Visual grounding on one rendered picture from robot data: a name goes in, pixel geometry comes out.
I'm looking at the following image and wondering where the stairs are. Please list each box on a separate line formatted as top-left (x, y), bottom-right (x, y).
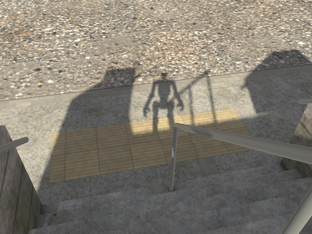
top-left (24, 163), bottom-right (312, 234)

